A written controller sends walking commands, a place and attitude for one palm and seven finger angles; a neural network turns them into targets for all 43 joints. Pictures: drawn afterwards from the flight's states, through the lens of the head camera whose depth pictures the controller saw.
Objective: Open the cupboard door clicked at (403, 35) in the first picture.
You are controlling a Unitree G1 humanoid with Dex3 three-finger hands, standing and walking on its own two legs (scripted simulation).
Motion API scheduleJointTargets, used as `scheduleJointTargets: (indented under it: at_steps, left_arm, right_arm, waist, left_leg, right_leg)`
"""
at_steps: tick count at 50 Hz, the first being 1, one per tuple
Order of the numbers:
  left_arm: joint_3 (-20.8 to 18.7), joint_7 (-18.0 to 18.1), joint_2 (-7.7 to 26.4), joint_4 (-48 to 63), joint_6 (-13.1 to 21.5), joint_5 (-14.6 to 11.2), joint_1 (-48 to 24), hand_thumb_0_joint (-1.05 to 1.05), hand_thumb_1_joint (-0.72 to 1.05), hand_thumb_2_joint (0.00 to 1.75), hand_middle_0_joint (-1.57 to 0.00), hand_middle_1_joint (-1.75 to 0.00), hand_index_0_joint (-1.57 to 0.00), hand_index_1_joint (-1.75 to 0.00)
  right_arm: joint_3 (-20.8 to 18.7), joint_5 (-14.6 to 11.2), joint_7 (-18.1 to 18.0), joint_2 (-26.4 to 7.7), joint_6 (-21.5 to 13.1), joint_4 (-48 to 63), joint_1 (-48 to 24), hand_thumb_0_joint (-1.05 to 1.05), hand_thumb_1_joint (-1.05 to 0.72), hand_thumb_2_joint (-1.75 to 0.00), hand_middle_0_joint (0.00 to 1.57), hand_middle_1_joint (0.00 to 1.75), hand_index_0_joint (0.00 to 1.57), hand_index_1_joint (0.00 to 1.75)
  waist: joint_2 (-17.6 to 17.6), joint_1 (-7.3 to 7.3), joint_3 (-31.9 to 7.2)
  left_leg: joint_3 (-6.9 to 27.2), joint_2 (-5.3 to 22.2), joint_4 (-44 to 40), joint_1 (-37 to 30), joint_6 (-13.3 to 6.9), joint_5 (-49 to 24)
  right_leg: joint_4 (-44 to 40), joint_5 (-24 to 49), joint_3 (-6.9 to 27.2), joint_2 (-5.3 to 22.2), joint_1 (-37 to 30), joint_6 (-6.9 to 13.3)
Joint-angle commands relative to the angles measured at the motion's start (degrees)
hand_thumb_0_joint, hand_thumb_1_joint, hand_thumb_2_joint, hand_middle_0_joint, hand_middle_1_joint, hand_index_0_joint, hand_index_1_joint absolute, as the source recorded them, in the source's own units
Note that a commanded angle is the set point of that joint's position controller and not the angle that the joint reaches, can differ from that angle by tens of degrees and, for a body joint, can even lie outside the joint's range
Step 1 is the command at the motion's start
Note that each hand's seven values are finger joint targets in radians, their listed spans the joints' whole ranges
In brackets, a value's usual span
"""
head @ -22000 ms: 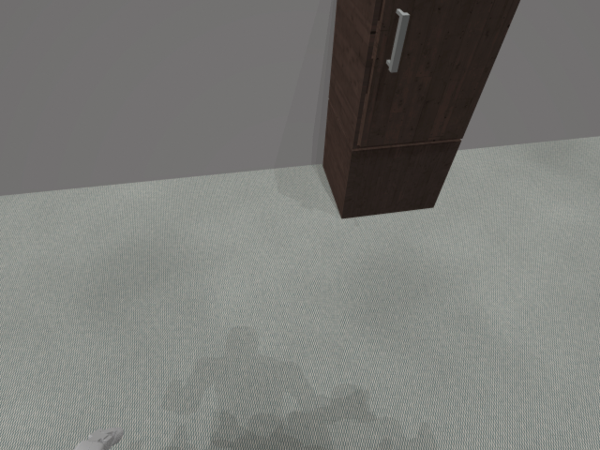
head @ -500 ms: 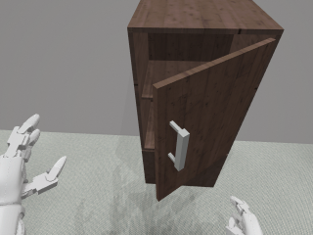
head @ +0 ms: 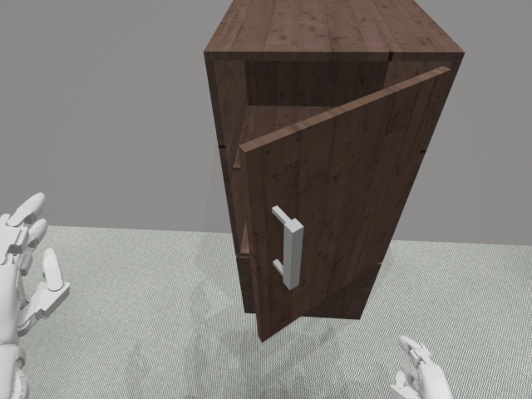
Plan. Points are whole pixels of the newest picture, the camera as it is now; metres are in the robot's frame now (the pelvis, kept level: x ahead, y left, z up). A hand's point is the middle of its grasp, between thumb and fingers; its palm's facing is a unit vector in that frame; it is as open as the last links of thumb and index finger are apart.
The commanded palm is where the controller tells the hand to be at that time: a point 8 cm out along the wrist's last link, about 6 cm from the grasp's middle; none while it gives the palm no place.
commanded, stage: step back with the hand held close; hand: left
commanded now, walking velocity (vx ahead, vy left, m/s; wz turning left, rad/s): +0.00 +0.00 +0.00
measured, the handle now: (284, 249) +0.35 +0.02 +0.04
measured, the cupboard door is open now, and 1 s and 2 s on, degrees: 38 38 38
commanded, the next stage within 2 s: stop stepping back and stand still in 1.28 s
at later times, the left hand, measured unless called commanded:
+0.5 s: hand (54, 308) +0.16 +0.27 +0.14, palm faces +0.34 -0.79 -0.50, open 7.4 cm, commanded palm +0.10 +0.31 +0.17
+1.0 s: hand out of the picture +0.06 +0.30 +0.15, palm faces +0.47 -0.77 -0.42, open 7.4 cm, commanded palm -0.01 +0.34 +0.17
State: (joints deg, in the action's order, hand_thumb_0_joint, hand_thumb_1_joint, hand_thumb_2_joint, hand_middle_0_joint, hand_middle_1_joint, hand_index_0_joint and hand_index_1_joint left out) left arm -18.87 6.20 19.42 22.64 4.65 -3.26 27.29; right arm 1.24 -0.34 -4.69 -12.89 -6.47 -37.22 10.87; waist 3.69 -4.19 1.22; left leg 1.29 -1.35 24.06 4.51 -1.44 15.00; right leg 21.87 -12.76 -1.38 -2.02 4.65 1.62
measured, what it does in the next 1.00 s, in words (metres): shifts its weight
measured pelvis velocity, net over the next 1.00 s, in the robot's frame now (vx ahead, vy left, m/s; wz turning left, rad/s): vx -0.13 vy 0.03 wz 0.06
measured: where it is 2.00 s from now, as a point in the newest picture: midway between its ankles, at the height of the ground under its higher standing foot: outside the picture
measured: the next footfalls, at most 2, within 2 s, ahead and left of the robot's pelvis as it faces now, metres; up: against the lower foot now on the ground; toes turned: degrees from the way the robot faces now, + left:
right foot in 1.34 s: -0.35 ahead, -0.10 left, +0.00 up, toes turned -2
left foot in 1.48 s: -0.10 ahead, +0.08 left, +0.00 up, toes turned -5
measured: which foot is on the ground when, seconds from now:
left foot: down 0.00-1.00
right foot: down 0.00-1.00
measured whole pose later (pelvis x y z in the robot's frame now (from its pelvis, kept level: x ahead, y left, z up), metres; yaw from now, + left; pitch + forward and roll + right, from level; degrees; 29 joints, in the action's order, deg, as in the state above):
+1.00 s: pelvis -0.13 +0.03 -0.03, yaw +4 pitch -2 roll -2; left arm -24.3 8.7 23.0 33.0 13.0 -0.7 29.0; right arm 0.1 0.0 -4.1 -12.8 -4.1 -33.9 12.1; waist -1.6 -0.1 4.4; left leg -0.9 -2.1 40.9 28.0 -3.2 16.1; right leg 36.6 -12.2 -0.2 -0.5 25.2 -1.1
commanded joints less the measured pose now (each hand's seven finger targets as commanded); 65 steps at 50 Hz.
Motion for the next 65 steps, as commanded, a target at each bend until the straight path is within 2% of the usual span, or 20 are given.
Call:
scheduleJointTargets:
  at_steps: [1,5,6,8,15,22,26,30,33,37,42,44,47,48,50,51,54,62,64,65]
  left_arm:
    - [-5.89,1.14,9.7,10.86,4.12,0.06,-5.91,0.0,0.9,0.9,-0.2,-0.3,-0.2,-0.3]
    - [-6.94,1.21,11.52,12.29,4.76,-0.15,-8.61,0.0,0.9,0.9,-0.2,-0.3,-0.2,-0.3]
    - [-14.23,1.53,18.38,12.51,6.64,-0.07,-11.01,0.0,0.9,0.9,-0.2,-0.3,-0.2,-0.3]
    - [-9.47,0.65,12.19,7.24,6.26,0.4,-3.08,0.0,0.9,0.9,-0.2,-0.3,-0.2,-0.3]
    - [-10.34,1.79,13.95,14.31,7.65,0.6,2.48,0.0,0.9,0.9,-0.2,-0.3,-0.2,-0.3]
    - [-12.65,3.06,15.4,17.49,7.58,0.35,5.41,0.0,0.9,0.9,-0.2,-0.3,-0.2,-0.3]
    - [-12.92,3.21,15.12,18.03,8.15,0.72,6.15,0.0,0.9,0.9,-0.2,-0.3,-0.2,-0.3]
    - [-12.9,3.05,14.22,17.25,8.77,1.81,4.7,0.0,0.9,0.9,-0.2,-0.3,-0.2,-0.3]
    - [-12.4,2.94,12.99,17.39,9.41,2.95,2.22,0.0,0.9,0.9,-0.2,-0.3,-0.2,-0.3]
    - [-12.79,2.9,13.13,17.22,10.23,4.17,-1.37,0.0,0.9,0.9,-0.2,-0.3,-0.2,-0.3]
    - [-13.14,3.15,14.53,19.83,11.18,3.22,-1.38,0.0,0.9,0.9,-0.2,-0.3,-0.2,-0.3]
    - [-11.94,3.72,14.57,20.63,11.45,2.4,-2.53,0.0,0.9,0.9,-0.2,-0.3,-0.2,-0.3]
    - [-12.64,4.33,15.46,22.37,11.87,2.06,-2.07,0.0,0.9,0.9,-0.2,-0.3,-0.2,-0.3]
    - [-13.47,4.3,15.71,22.73,12.04,1.92,-1.66,0.0,0.9,0.9,-0.2,-0.3,-0.2,-0.3]
    - [-16.72,4.31,16.55,23.59,12.94,3.19,-1.06,0.0,0.9,0.9,-0.2,-0.3,-0.2,-0.3]
    - [-17.52,4.35,17.5,24.73,12.9,3.3,-2.06,0.0,0.9,0.9,-0.2,-0.3,-0.2,-0.3]
    - [-17.15,4.01,16.11,21.96,12.58,1.83,1.18,0.0,0.9,0.9,-0.2,-0.3,-0.2,-0.3]
    - [-10.28,3.44,12.64,22.17,10.67,-0.67,-1.11,0.0,0.9,0.9,-0.2,-0.3,-0.2,-0.3]
    - [-11.61,3.03,14.39,22.48,11.7,-1.02,-1.33,0.0,0.9,0.9,-0.2,-0.3,-0.2,-0.3]
    - [-14.29,3.12,18.07,24.02,12.11,-0.9,-0.5,0.0,0.9,0.9,-0.2,-0.3,-0.2,-0.3]
  right_arm:
    - [-1.97,0.08,-0.17,-5.79,-3.28,9.29,-8.01,0.0,-0.9,-0.9,0.2,0.3,0.2,0.3]
    - [-2.18,0.08,-0.29,-6.1,-3.31,9.35,-8.28,0.0,-0.9,-0.9,0.2,0.3,0.2,0.3]
    - [-2.61,-0.65,-0.18,-7.67,-2.37,11.06,-6.82,0.0,-0.9,-0.9,0.2,0.3,0.2,0.3]
    - [-3.11,-0.12,0.17,-6.73,-0.85,10.32,-7.08,0.0,-0.9,-0.9,0.2,0.3,0.2,0.3]
    - [-3.9,-0.37,-0.14,-7.12,1.22,11.69,-6.85,0.0,-0.9,-0.9,0.2,0.3,0.2,0.3]
    - [-4.45,-0.81,-0.73,-6.79,2.84,13.63,-6.5,0.0,-0.9,-0.9,0.2,0.3,0.2,0.3]
    - [-4.33,-0.48,-0.88,-7.43,2.63,14.08,-6.66,0.0,-0.9,-0.9,0.2,0.3,0.2,0.3]
    - [-4.44,-0.35,-0.71,-8.46,1.94,14.79,-6.41,0.0,-0.9,-0.9,0.2,0.3,0.2,0.3]
    - [-4.25,-0.2,-0.56,-8.73,0.99,15.4,-5.31,0.0,-0.9,-0.9,0.2,0.3,0.2,0.3]
    - [-4.39,0.08,-0.52,-8.81,-0.04,15.21,-4.39,0.0,-0.9,-0.9,0.2,0.3,0.2,0.3]
    - [-4.63,0.45,0.19,-7.55,-1.04,14.11,-2.75,0.0,-0.9,-0.9,0.2,0.3,0.2,0.3]
    - [-4.23,0.55,0.59,-6.73,-0.85,12.29,-1.9,0.0,-0.9,-0.9,0.2,0.3,0.2,0.3]
    - [-3.94,0.48,0.24,-6.94,-0.66,12.04,-2.72,0.0,-0.9,-0.9,0.2,0.3,0.2,0.3]
    - [-3.9,0.41,-0.06,-7.52,-0.81,12.6,-3.29,0.0,-0.9,-0.9,0.2,0.3,0.2,0.3]
    - [-4.61,0.85,-0.6,-8.57,-2.01,13.36,-5.42,0.0,-0.9,-0.9,0.2,0.3,0.2,0.3]
    - [-4.71,1.41,-0.29,-6.36,-2.79,12.87,-3.98,0.0,-0.9,-0.9,0.2,0.3,0.2,0.3]
    - [-6.36,0.39,1.04,-6.95,-4.57,11.02,-4.31,0.0,-0.9,-0.9,0.2,0.3,0.2,0.3]
    - [-4.16,1.16,1.72,-6.16,-5.34,7.73,-4.69,0.0,-0.9,-0.9,0.2,0.3,0.2,0.3]
    - [-4.19,1.26,2.29,-5.52,-4.66,7.21,-4.57,0.0,-0.9,-0.9,0.2,0.3,0.2,0.3]
    - [-4.06,1.16,2.57,-4.64,-3.8,7.04,-3.88,0.0,-0.9,-0.9,0.2,0.3,0.2,0.3]
  waist:
    - [0.55,0.62,-2.04]
    - [-1.51,0.47,-4.43]
    - [-4.33,2.87,0.48]
    - [-9.1,3.16,-0.54]
    - [-1.52,3.48,-11.21]
    - [-2.91,3.65,-11.54]
    - [2.04,3.31,-8.82]
    - [4.73,3.21,-5.64]
    - [4.13,3.6,-3.05]
    - [1.19,4.04,-2.45]
    - [-8.7,4.89,-3.54]
    - [-11.9,5.48,-3.95]
    - [-4.3,5.82,-4.76]
    - [0.95,5.65,-3.41]
    - [19.38,3.89,-5.03]
    - [14.7,4.51,-5.97]
    - [4.08,3.5,-9.32]
    - [11.02,3.96,-12.08]
    - [7.93,3.17,-13.83]
    - [1.75,3.29,-16.05]
  left_leg:
    - [0.01,1.82,-3.86,1.78,0.42,-12.12]
    - [-0.2,1.56,-3.54,0.93,-0.11,-11.48]
    - [1.82,2.42,-1.43,5.11,-1.22,-7.3]
    - [1.77,1.91,1.77,4.13,-1.25,-7.24]
    - [1.05,3.19,3.55,4.53,-0.27,-19.91]
    - [2.97,4.43,2.88,9.02,-0.21,-19.83]
    - [6.11,6.54,-1.99,15.96,-1.38,-13.08]
    - [8.58,9.05,-7.59,29.8,-3.7,5.68]
    - [11.01,10.84,-10.92,40.6,-5.43,21.41]
    - [11.69,10.9,-9.24,45.29,-6.4,27.78]
    - [4.06,2.64,10.85,26.77,-2.06,19.15]
    - [1.52,0.63,20.78,13.88,0.32,12.02]
    - [3.93,2.37,11.39,12.98,-0.47,12.03]
    - [8.46,5.3,3.0,19.21,-1.68,16.56]
    - [24.38,18.89,-17.94,41.36,-7.43,34.03]
    - [25.22,20.91,-19.64,40.11,-8.58,27.67]
    - [15.71,18.64,-12.96,25.05,-6.59,18.21]
    - [7.76,13.84,-19.15,10.52,1.09,10.45]
    - [4.28,11.63,-12.47,5.44,4.82,0.92]
    - [0.12,8.62,-1.97,0.92,5.41,-7.35]
  right_leg:
    - [-4.15,7.84,0.91,1.76,0.25,-0.37]
    - [-4.56,7.55,1.37,2.02,-0.77,-0.56]
    - [-7.93,8.01,6.85,4.63,5.72,-0.83]
    - [-9.02,7.81,7.86,6.75,7.65,-0.55]
    - [-0.76,26.13,5.51,8.39,1.8,-0.37]
    - [2.43,22.11,5.42,7.2,2.35,-0.32]
    - [4.89,12.7,4.07,4.37,1.44,-1.19]
    - [11.34,6.93,3.53,2.21,-4.65,-1.99]
    - [16.64,3.71,3.56,0.88,-8.7,-2.63]
    - [18.93,1.72,5.04,0.44,-9.71,-2.65]
    - [-0.01,-12.26,17.88,9.62,13.08,2.27]
    - [-5.47,-17.2,18.48,14.42,26.64,4.81]
    - [0.29,-13.61,11.1,10.01,26.91,1.91]
    - [6.3,-14.29,8.12,5.91,23.2,-0.01]
    - [37.81,-9.24,1.51,-3.68,2.36,-3.2]
    - [48.79,-12.51,3.81,-3.8,4.07,-2.94]
    - [50.1,-14.95,4.02,-3.28,12.58,-2.87]
    - [13.52,-22.12,-3.39,-4.45,6.39,-0.09]
    - [-2.98,-16.41,-1.31,-1.71,6.25,2.22]
    - [-8.71,-10.37,4.62,4.31,9.16,4.6]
